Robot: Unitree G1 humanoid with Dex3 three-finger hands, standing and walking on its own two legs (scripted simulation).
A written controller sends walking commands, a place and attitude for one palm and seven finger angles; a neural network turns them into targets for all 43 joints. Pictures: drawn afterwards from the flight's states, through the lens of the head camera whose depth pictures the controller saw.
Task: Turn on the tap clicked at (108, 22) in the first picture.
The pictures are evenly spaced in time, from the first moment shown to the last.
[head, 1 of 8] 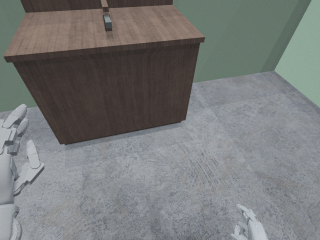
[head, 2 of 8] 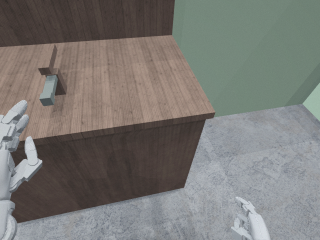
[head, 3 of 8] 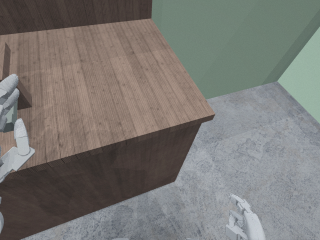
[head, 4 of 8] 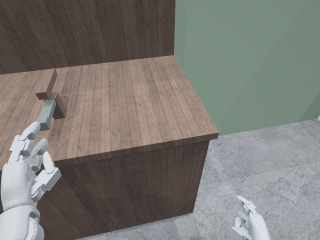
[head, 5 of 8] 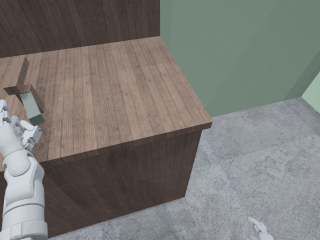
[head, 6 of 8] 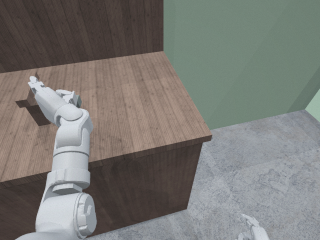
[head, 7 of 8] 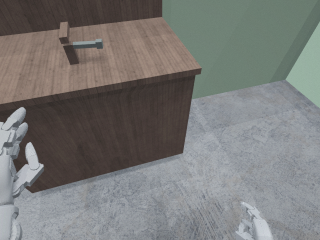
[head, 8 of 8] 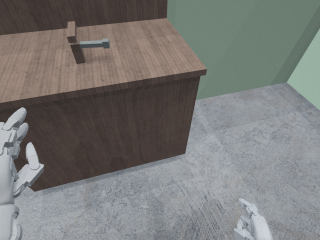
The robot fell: no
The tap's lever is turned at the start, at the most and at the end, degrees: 0 81 81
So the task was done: yes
